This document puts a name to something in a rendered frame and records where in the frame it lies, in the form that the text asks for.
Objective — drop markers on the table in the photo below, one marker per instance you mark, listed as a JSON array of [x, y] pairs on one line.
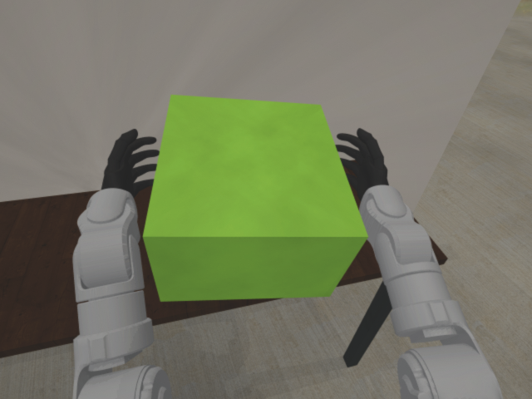
[[38, 307]]

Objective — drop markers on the robot left hand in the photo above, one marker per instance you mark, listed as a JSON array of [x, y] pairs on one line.
[[119, 173]]

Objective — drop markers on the carton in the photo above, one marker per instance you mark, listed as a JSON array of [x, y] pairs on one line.
[[250, 200]]

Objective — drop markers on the robot right hand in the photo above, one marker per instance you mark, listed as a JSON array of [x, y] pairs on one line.
[[369, 169]]

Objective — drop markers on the right robot forearm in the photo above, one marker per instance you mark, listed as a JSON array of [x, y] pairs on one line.
[[422, 308]]

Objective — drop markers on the left robot forearm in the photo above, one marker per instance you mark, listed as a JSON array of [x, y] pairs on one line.
[[107, 270]]

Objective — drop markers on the robot left upper arm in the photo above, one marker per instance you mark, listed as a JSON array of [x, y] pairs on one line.
[[144, 382]]

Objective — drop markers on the robot right upper arm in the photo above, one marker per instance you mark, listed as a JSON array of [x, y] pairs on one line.
[[455, 371]]

